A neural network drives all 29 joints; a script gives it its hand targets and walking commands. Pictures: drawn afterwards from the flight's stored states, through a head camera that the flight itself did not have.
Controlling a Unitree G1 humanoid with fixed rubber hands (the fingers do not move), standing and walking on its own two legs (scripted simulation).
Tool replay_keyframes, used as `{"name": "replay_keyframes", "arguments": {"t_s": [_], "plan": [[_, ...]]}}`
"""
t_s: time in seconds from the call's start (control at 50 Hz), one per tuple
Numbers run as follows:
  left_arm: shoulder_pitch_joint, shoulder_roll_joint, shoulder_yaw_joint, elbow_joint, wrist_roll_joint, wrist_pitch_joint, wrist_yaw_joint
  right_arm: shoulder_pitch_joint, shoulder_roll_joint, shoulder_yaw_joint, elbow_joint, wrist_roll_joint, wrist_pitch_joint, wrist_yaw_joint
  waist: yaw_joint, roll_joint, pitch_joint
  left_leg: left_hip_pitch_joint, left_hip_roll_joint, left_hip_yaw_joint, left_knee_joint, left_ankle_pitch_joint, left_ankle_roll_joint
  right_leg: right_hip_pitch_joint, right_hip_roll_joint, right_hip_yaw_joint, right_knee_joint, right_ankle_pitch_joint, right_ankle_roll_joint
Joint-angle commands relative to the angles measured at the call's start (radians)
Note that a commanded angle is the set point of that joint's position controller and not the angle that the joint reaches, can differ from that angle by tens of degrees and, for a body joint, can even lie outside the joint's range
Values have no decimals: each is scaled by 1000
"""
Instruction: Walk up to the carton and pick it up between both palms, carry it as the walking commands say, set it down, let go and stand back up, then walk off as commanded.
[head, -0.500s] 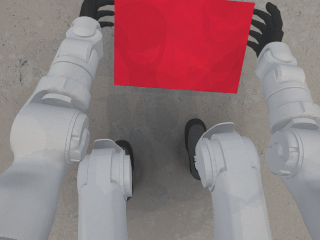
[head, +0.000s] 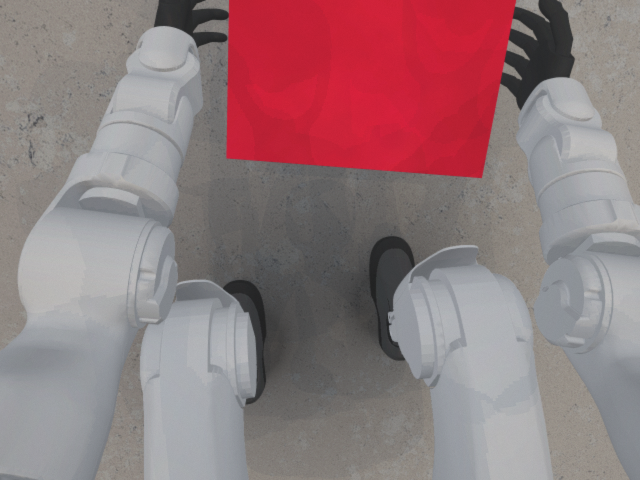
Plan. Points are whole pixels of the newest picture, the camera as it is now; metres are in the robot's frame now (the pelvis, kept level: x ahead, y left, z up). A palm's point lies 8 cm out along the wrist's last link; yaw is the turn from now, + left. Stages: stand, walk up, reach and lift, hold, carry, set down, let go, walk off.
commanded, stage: set down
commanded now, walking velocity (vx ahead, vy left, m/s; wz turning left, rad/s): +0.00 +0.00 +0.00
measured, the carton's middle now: (354, 86) +0.50 -0.10 -0.28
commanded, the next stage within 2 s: none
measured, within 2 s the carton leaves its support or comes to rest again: rests again in 0.14 s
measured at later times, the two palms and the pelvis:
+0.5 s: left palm (182, 37) +0.55 +0.08 -0.19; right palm (540, 82) +0.46 -0.28 -0.19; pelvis +0.00 +0.00 -0.01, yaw +0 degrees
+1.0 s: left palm (185, 54) +0.54 +0.09 -0.20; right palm (554, 96) +0.45 -0.30 -0.19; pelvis -0.01 +0.00 -0.01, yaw -1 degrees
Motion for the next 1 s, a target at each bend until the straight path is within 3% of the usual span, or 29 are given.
{"name": "replay_keyframes", "arguments": {"t_s": [0.0,0.08,0.1,0.12,0.16,0.18,0.26,0.32,0.36,0.38,0.42,0.44,0.48,0.5,0.52,0.56,0.6,0.66,0.68,0.76,0.78,0.8,0.82,0.86,0.88,0.9,0.92,0.94,0.98], "plan": [[-295,-669,-133,-106,-9,-20,-191,-485,577,219,-150,12,-23,194,-67,54,-785,246,-23,41,-175,197,54,511,59,-59,-94,286,-10],[-327,-658,-154,-157,-28,-34,-183,-473,560,241,-115,41,-31,177,-83,23,-841,263,-23,37,-167,235,42,552,60,-75,-73,332,-3],[-331,-642,-163,-113,-28,-27,-183,-493,583,222,-131,44,-31,186,-69,70,-801,271,-16,52,-166,223,43,539,61,-62,-75,317,-7],[-282,-697,-160,-107,-15,-23,-188,-479,545,227,-126,29,-35,183,-85,63,-807,300,-18,34,-179,215,43,526,54,-80,-71,298,-9],[-281,-681,-139,-100,-1,-18,-185,-462,556,220,-89,24,-23,184,-61,49,-761,271,-18,34,-184,202,45,523,48,-57,-81,285,-13],[-296,-673,-144,-113,1,-20,-184,-499,567,202,-160,18,-30,190,-49,118,-834,331,-11,47,-173,215,39,533,55,-64,-74,281,-11],[-265,-646,-133,-93,-1,-26,-184,-466,533,217,-103,28,-31,181,-70,35,-776,303,-22,30,-170,198,56,497,52,-86,-73,258,-9],[-278,-612,-142,-94,-14,-28,-170,-446,531,190,-100,23,-36,175,-57,65,-812,316,-22,36,-180,226,45,555,51,-76,-68,310,5],[-279,-594,-136,-85,-9,-35,-170,-424,483,194,-78,35,-51,167,-85,62,-827,353,-3,37,-169,207,33,548,46,-77,-71,282,-2],[-307,-606,-142,-119,-14,-37,-169,-484,505,205,-132,42,-51,169,-46,98,-822,322,-13,43,-146,219,38,521,50,-58,-66,281,-11],[-251,-530,-124,-81,-13,-35,-155,-409,408,173,-63,27,-57,152,-90,66,-782,300,-4,41,-165,202,27,555,44,-65,-75,285,2],[-264,-443,-109,-86,-11,-44,-139,-392,369,159,-68,32,-65,140,-50,68,-807,323,-3,30,-158,187,28,533,38,-74,-51,267,2],[-269,-459,-132,-101,-40,-52,-133,-403,352,187,-75,56,-81,127,-93,31,-813,314,-9,30,-156,230,27,565,54,-66,-79,302,7],[-239,-420,-136,-65,-42,-51,-125,-360,323,161,-14,51,-80,120,-62,63,-787,323,-5,41,-153,215,29,572,46,-59,-72,281,-1],[-300,-399,-147,-110,-48,-62,-125,-413,345,164,-88,61,-87,121,-55,79,-825,365,-4,45,-144,227,38,562,54,-71,-70,292,-2],[-267,-309,-129,-124,-58,-66,-106,-333,264,143,-35,53,-90,102,-86,24,-811,345,2,36,-145,207,30,585,42,-67,-71,298,6],[-267,-227,-157,-135,-77,-76,-70,-304,136,87,-54,53,-123,67,-113,88,-870,404,21,11,-164,234,13,558,36,-77,-69,311,5],[-192,17,-110,-93,-84,-83,-9,-182,-59,44,22,80,-151,5,-83,67,-839,440,23,10,-155,215,11,560,20,-87,-68,286,12],[-223,21,-115,-73,-97,-79,0,-215,-111,41,13,82,-159,-11,-98,72,-846,458,29,-2,-150,220,5,554,18,-87,-77,280,14],[-249,67,-101,-133,-101,-76,2,-271,-119,69,-19,112,-156,-19,-50,70,-837,411,38,5,-143,205,5,562,17,-58,-78,288,7],[-276,59,-134,-184,-108,-85,8,-243,-96,97,0,143,-161,-11,-47,112,-861,433,47,21,-150,201,0,564,18,-66,-72,291,-3],[-262,84,-117,-123,-120,-79,10,-244,-129,80,55,136,-159,-17,-72,50,-828,450,45,-2,-144,208,2,542,0,-69,-69,274,7],[-299,93,-122,-199,-117,-89,13,-319,-115,82,-48,155,-167,-19,-56,93,-855,443,47,12,-138,184,11,529,9,-67,-61,262,8],[-277,138,-90,-157,-108,-75,20,-225,-163,80,38,141,-164,-31,-91,50,-868,431,52,11,-136,153,-3,610,-1,-55,-84,264,1],[-235,152,-81,-103,-117,-64,14,-191,-191,67,52,135,-152,-32,-81,72,-851,435,61,21,-130,128,0,606,0,-48,-83,239,4],[-263,126,-121,-174,-127,-72,9,-191,-173,61,78,124,-153,-29,-103,60,-782,395,49,2,-140,142,5,565,-4,-53,-71,263,0],[-230,162,-83,-115,-101,-67,12,-148,-189,68,105,131,-146,-29,-68,87,-804,460,60,13,-145,157,-2,585,2,-46,-73,268,4],[-239,157,-78,-156,-126,-71,11,-190,-180,55,20,125,-150,-31,-84,73,-825,436,50,5,-142,175,0,570,3,-51,-80,286,6],[-266,165,-71,-160,-107,-73,2,-258,-164,104,5,147,-150,-21,-31,61,-832,391,57,29,-125,172,8,608,4,-31,-83,289,5]]}}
